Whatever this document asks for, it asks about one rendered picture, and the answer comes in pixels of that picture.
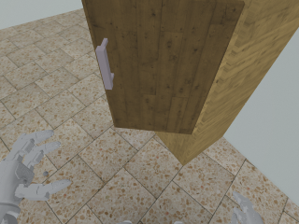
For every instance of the left robot forearm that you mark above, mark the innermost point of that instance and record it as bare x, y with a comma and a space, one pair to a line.
9, 213

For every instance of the cupboard door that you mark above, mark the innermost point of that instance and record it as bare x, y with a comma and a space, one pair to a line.
164, 54

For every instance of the robot left hand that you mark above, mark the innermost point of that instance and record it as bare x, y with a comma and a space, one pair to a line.
13, 171

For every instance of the robot right hand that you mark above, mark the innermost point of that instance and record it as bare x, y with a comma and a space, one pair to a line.
251, 216

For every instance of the handle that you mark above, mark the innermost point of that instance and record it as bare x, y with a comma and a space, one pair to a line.
101, 54

